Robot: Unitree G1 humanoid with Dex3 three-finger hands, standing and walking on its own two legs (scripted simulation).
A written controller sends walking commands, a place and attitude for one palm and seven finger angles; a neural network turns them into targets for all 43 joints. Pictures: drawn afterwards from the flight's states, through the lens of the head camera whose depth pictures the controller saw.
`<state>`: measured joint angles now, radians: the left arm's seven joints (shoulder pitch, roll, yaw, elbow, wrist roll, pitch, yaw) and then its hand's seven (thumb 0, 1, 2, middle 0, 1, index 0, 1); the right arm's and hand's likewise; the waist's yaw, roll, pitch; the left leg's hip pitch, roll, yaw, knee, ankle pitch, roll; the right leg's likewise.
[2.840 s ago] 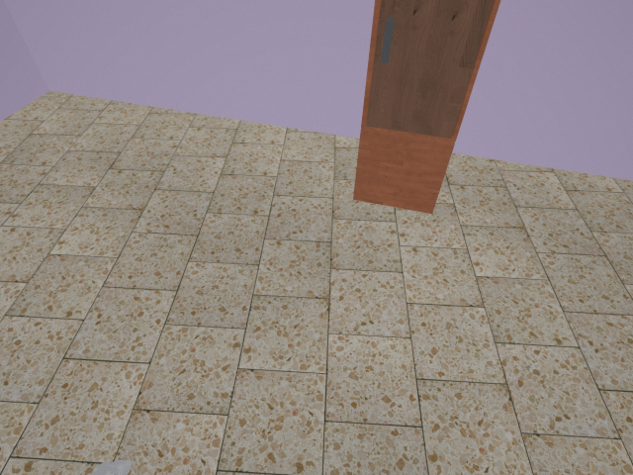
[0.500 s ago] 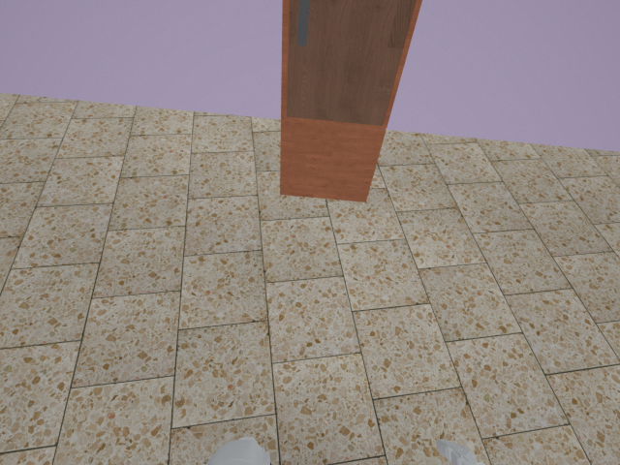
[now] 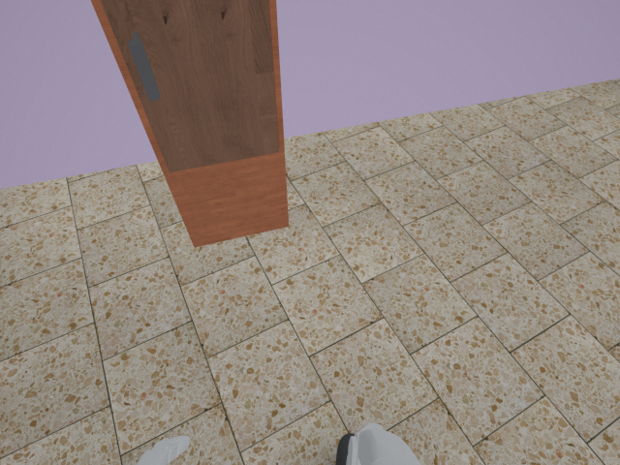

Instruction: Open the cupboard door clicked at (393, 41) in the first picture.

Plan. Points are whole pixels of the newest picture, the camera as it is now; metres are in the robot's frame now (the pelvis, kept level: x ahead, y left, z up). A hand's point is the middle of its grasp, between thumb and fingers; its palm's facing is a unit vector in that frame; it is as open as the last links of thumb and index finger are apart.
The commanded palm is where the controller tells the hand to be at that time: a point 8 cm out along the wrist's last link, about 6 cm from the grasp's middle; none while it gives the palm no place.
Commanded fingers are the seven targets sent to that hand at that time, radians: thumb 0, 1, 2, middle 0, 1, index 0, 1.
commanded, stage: walk to a spot facing it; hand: left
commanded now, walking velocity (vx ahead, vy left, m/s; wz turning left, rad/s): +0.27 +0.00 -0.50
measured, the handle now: (145, 66) +0.91 +0.37 +0.01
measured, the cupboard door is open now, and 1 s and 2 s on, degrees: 0 0 0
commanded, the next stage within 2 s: turn to face it in 0.04 s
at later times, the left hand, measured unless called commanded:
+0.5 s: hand (203, 411) +0.22 +0.17 -0.18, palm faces +0.09 -0.98 -0.17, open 7.3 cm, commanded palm none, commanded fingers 0.00 0.90 0.90 -0.20 -0.30 -0.20 -0.30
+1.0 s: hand (199, 397) +0.24 +0.17 -0.15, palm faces +0.18 -0.94 -0.28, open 7.4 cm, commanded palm none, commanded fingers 0.00 0.90 0.90 -0.20 -0.30 -0.20 -0.30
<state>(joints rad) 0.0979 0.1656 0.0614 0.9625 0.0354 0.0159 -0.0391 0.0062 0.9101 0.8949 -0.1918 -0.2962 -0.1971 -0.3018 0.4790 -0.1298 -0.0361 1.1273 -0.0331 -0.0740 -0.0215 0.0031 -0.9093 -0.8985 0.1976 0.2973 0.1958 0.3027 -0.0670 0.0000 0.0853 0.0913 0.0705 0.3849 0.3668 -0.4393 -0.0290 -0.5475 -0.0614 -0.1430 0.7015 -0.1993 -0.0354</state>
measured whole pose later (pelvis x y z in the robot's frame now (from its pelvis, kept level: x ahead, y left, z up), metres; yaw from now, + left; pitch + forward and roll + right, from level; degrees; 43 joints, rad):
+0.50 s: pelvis +0.19 +0.00 +0.00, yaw +2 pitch -1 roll -2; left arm 0.26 0.16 0.03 1.04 0.02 -0.03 0.03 0.00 0.92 0.89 -0.20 -0.30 -0.20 -0.30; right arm 0.18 -0.15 -0.03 1.02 -0.02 0.00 0.00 0.00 -0.92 -0.90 0.20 0.30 0.19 0.30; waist 0.01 0.00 0.03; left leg -0.38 0.07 0.11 0.64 -0.21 -0.01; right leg -0.12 0.01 -0.20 0.54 -0.40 -0.03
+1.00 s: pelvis +0.21 -0.03 +0.00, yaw +8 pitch -1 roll +1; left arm 0.22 0.18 0.05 0.99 0.02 0.01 0.04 0.00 0.91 0.89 -0.19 -0.30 -0.20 -0.30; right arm 0.22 -0.20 -0.06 1.01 -0.02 0.04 0.00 0.00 -0.91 -0.90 0.20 0.30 0.20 0.30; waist -0.01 0.03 0.04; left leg -0.35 -0.01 0.02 0.54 -0.20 0.01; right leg -0.25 -0.04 -0.06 0.56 -0.31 0.02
